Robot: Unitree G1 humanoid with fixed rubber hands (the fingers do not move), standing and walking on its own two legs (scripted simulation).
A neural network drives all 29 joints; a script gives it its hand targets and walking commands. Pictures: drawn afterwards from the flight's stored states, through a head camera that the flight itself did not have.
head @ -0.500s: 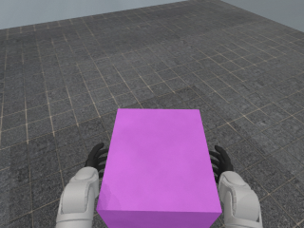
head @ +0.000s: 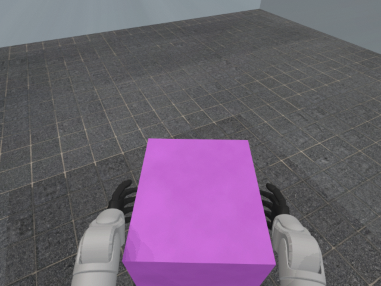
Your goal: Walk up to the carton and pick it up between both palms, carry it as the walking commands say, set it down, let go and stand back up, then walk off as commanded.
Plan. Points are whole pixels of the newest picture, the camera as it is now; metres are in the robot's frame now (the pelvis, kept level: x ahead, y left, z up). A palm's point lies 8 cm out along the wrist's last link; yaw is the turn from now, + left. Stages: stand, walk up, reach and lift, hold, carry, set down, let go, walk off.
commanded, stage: carry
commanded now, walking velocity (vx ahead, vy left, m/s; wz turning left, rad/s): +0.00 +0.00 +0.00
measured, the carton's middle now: (196, 220) +0.29 -0.01 -0.05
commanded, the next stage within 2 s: none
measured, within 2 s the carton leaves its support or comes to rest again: neither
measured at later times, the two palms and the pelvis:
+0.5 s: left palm (126, 214) +0.26 +0.14 +0.04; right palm (287, 221) +0.25 -0.19 +0.03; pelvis +0.01 -0.02 +0.00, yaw +0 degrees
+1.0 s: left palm (123, 226) +0.24 +0.15 +0.02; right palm (286, 228) +0.24 -0.19 +0.03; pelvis -0.01 -0.01 +0.00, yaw +0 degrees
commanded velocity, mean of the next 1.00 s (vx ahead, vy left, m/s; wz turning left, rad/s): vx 0.00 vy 0.00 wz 0.00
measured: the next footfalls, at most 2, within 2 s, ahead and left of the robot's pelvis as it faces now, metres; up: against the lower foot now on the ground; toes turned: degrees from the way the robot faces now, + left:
none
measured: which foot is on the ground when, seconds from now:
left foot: down 0.00-1.00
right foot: down 0.00-1.00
